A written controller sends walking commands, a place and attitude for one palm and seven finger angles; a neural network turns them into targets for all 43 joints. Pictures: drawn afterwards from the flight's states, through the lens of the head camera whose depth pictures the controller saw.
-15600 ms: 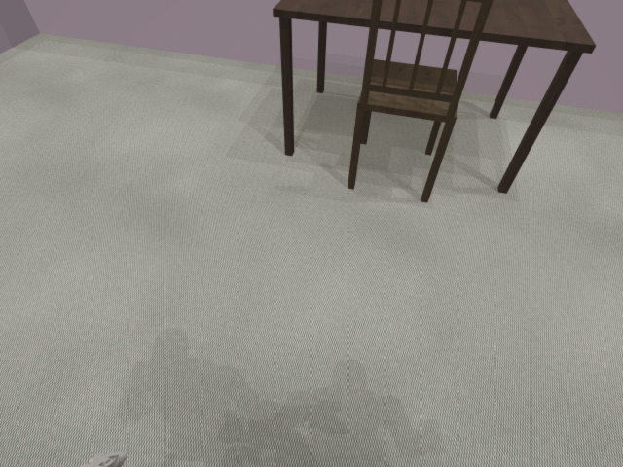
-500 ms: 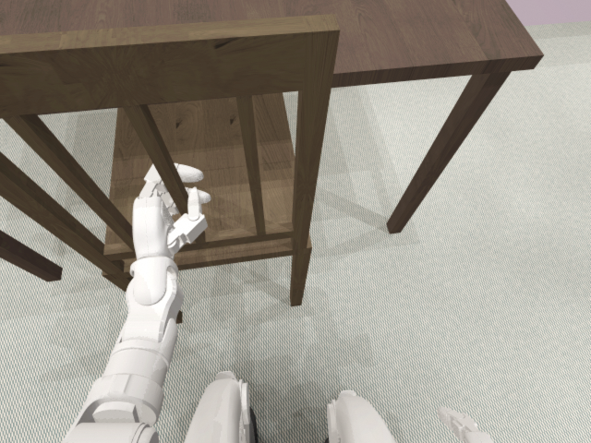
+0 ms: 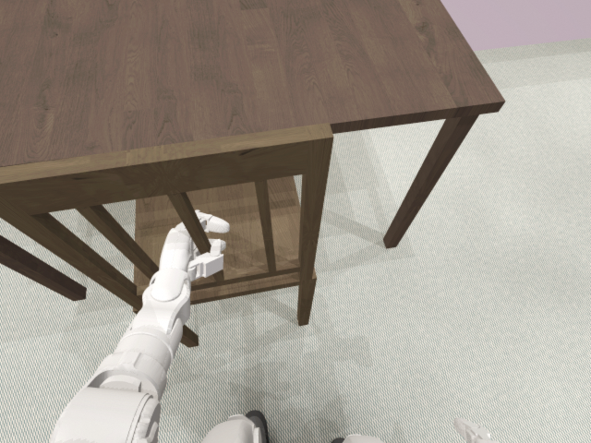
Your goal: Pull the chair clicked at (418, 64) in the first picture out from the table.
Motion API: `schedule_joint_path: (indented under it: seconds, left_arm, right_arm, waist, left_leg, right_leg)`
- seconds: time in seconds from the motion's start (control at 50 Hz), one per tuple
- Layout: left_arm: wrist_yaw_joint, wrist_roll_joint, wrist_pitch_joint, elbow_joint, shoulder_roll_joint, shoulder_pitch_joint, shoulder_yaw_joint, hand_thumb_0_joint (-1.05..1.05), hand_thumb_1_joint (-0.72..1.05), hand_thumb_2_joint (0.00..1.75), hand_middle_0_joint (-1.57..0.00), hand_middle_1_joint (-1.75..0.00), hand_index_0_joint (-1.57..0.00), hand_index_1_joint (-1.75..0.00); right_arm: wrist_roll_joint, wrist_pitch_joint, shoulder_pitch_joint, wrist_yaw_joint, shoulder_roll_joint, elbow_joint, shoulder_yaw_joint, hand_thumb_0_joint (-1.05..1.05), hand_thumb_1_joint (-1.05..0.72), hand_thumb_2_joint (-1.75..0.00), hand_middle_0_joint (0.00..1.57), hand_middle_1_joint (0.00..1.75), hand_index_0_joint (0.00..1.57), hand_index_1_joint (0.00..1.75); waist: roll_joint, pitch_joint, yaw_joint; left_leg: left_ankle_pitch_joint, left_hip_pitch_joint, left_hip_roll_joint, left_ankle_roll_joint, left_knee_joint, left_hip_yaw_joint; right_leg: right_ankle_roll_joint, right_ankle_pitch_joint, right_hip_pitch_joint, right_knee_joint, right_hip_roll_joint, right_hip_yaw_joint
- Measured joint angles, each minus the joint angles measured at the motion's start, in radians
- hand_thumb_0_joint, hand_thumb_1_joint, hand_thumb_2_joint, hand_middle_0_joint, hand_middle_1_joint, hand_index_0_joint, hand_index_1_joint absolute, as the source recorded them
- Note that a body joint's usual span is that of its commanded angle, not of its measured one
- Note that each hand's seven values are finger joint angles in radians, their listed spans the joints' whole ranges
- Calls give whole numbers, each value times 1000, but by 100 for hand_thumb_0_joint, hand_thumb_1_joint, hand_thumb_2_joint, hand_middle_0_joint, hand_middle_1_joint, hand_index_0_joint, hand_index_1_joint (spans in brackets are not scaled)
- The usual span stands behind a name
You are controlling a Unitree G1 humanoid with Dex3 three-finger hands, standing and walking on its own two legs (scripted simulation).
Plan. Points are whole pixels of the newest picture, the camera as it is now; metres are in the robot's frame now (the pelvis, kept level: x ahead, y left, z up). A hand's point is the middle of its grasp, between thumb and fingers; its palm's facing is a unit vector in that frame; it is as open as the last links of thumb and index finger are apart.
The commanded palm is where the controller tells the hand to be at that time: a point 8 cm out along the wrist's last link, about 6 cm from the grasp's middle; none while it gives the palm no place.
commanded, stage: step backward, pulling the chair out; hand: left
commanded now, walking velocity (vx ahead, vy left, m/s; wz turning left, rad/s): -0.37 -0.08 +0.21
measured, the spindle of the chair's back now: (202, 242) +0.40 +0.14 -0.06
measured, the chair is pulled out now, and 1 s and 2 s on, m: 0.04 0.17 0.27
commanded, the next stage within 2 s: none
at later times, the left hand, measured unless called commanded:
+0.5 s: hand (225, 323) +0.27 +0.10 -0.06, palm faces -0.02 -0.99 -0.15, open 5.0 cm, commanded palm +0.28 +0.15 -0.06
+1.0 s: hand (218, 340) +0.25 +0.11 -0.06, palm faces -0.01 -0.98 -0.18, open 5.0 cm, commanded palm +0.26 +0.16 -0.06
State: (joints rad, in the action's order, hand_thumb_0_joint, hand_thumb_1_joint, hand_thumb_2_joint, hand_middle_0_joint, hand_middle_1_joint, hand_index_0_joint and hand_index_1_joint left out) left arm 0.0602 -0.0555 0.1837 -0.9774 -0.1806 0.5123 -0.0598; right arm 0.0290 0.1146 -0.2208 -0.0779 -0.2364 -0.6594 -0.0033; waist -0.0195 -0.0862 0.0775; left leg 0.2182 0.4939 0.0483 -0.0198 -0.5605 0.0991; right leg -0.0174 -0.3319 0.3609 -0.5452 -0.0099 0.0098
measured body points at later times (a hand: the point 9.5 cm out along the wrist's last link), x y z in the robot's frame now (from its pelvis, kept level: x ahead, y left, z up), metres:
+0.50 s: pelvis -0.07 -0.02 +0.00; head +0.01 -0.03 +0.44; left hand +0.27 +0.15 -0.05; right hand +0.04 -0.28 -0.13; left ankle +0.03 +0.11 -0.73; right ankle -0.05 -0.13 -0.73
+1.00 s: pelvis -0.09 -0.02 +0.00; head -0.01 -0.03 +0.44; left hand +0.25 +0.16 -0.05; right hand +0.02 -0.28 -0.14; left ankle -0.02 +0.10 -0.73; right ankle -0.05 -0.13 -0.73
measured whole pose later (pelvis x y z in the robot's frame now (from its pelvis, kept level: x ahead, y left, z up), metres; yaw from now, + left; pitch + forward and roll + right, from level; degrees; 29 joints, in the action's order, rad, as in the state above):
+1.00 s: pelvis -0.09 -0.02 +0.00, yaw +3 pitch +1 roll +0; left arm 0.08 -0.04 0.20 -1.05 -0.14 0.52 0.03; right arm 0.04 -0.04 -0.18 -0.13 -0.27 -0.78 -0.01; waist -0.02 -0.17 0.03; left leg 0.15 0.41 -0.01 0.00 -0.54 0.00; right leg 0.00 -0.24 0.38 -0.60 -0.03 0.06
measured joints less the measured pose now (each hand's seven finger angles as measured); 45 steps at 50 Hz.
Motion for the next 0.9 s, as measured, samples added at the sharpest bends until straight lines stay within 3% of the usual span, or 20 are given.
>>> schedule_joint_path:
  seconds: [0.2,0.42,0.68,0.76,0.82,0.9]
  left_arm:
    - [-1,-15,3,15,9,-39,-10,5,77,83,-31,-109,-50,-145]
    - [11,-20,3,-41,37,-23,46,5,76,82,-30,-109,-50,-145]
    - [19,-9,13,-63,42,-19,82,4,74,85,-31,-113,-50,-145]
    - [23,-12,18,-66,40,-19,66,4,74,85,-33,-113,-50,-145]
    - [30,-8,28,-70,39,-27,60,4,74,86,-33,-113,-50,-145]
    - [29,4,31,-70,54,-39,72,4,74,85,-33,-114,-50,-145]
  right_arm:
    - [18,-16,16,-8,18,-18,-16,1,-91,-90,20,30,20,30]
    - [30,-76,44,-31,-33,-47,3,1,-91,-90,20,30,20,30]
    - [14,-147,34,-41,0,-79,-18,1,-91,-90,20,30,20,30]
    - [14,-160,41,-38,13,-94,-25,1,-91,-90,20,30,20,30]
    - [17,-172,39,-38,12,-108,-26,1,-91,-90,20,30,20,30]
    - [17,-173,27,-48,-18,-127,-15,1,-91,-90,20,30,20,30]
  waist:
    - [-27,-40,-4]
    - [-39,-67,-4]
    - [-31,-75,-37]
    - [-50,-89,-37]
    - [-40,-90,-31]
    - [-41,-67,-21]
  left_leg:
    - [-70,-29,26,23,58,-16]
    - [-129,-43,18,20,69,-44]
    - [-159,-40,4,13,64,-49]
    - [-135,-30,14,22,40,-67]
    - [-31,-31,-8,38,-23,-88]
    - [-31,-86,-36,33,-15,-118]
  right_leg:
    - [23,58,-25,48,31,14]
    - [25,84,-33,20,26,44]
    - [29,77,-3,-49,12,49]
    - [41,84,-11,-42,25,62]
    - [45,83,-17,-41,16,59]
    - [32,73,-11,-48,-1,63]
